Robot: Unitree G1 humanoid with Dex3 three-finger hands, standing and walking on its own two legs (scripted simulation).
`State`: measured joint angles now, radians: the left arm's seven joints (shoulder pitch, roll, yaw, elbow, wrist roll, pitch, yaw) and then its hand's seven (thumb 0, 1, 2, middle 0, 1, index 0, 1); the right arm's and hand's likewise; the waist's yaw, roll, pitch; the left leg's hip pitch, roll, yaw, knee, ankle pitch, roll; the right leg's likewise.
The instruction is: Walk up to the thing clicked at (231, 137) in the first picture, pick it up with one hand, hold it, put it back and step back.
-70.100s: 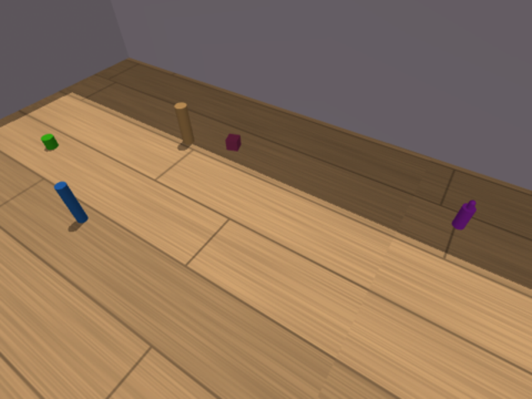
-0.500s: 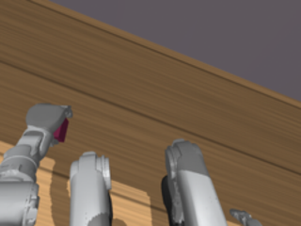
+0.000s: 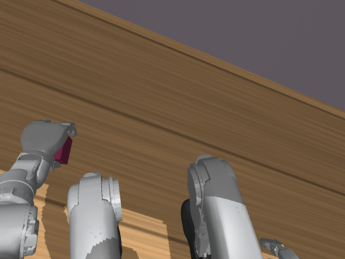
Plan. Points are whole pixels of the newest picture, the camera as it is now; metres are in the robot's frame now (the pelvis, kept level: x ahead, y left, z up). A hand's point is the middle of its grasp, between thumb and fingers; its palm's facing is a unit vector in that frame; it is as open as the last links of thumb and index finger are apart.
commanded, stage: rest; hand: left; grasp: from above
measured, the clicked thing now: (52, 147) +0.42 +0.25 -0.23
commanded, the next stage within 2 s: open in 1.00 s
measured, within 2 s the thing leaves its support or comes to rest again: rests again in 0.68 s
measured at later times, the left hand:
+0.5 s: hand (60, 152) +0.41 +0.24 -0.24, palm faces -0.49 -0.03 -0.87, open 9.6 cm
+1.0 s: hand (64, 149) +0.41 +0.23 -0.25, palm faces -0.48 -0.02 -0.88, open 9.3 cm
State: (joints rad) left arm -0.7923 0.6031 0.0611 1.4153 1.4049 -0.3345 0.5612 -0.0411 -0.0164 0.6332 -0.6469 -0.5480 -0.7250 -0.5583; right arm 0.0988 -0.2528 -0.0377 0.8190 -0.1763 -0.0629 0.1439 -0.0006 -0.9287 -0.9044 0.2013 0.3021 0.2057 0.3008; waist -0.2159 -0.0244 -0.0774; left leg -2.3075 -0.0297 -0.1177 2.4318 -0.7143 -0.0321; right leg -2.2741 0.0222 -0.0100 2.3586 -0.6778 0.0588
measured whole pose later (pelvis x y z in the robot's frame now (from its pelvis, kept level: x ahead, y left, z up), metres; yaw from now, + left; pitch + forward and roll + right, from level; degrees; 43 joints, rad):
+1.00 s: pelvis +0.01 +0.00 -0.03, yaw -3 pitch +30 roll -8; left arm -0.87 0.68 0.06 1.68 1.40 -0.31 0.71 -0.03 0.04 0.57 -0.69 -0.46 -0.78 -0.50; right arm 0.04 -0.29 0.09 0.86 -0.31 -0.17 0.25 0.00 -0.92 -0.90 0.20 0.30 0.20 0.30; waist -0.29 -0.05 0.01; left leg -2.34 -0.03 -0.18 2.57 -0.75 -0.03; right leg -2.29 0.04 -0.05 2.45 -0.69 0.07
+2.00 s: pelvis +0.00 +0.01 -0.03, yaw -6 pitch +28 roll -12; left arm -0.84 0.73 0.05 1.64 1.43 -0.35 0.74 0.00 -0.54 1.07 -0.08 -0.92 -0.06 -0.95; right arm 0.06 -0.29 0.12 0.85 -0.33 -0.20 0.31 0.00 -0.90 -0.90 0.20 0.30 0.21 0.30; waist -0.29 -0.06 0.03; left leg -2.34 -0.03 -0.21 2.59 -0.75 -0.02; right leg -2.27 0.06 -0.09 2.43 -0.67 0.08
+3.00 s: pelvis -0.01 +0.00 +0.07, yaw +1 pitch +33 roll -4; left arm -0.86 0.50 -0.08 1.31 1.06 -0.02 0.25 0.00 -0.48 0.97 -0.16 -0.94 -0.15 -0.96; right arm 0.14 -0.32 -0.02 0.73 -0.07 -0.05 0.21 0.00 -0.93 -0.91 0.20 0.30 0.20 0.30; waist -0.17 0.05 -0.16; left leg -2.10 -0.01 -0.10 2.20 -0.68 -0.01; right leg -2.09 0.02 -0.01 2.14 -0.64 0.04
